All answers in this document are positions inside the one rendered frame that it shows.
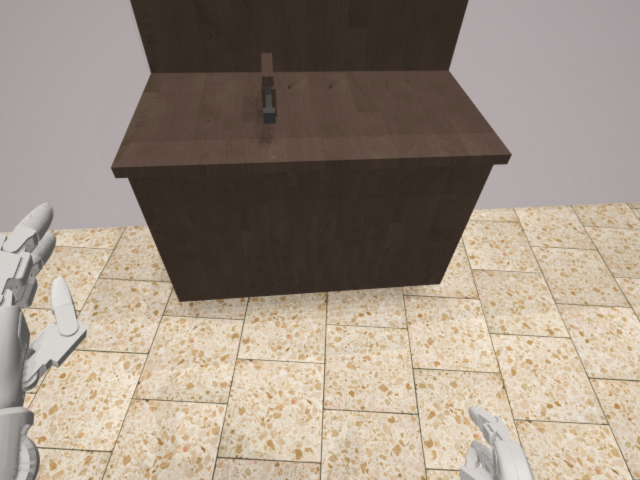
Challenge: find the right robot hand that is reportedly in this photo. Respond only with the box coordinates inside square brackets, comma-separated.
[459, 406, 535, 480]

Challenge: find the robot left forearm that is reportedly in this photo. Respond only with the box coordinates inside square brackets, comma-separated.
[0, 407, 40, 480]

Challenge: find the counter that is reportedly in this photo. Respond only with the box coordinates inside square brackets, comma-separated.
[111, 0, 512, 302]

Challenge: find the left robot hand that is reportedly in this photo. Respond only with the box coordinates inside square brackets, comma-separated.
[0, 203, 87, 409]

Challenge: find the tap lever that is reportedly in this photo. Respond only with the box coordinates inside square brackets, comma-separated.
[263, 86, 276, 124]

